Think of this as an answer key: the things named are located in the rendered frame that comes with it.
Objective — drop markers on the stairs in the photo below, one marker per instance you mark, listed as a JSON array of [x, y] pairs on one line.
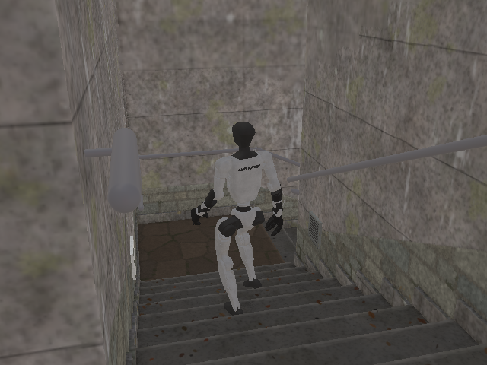
[[284, 241], [296, 318]]

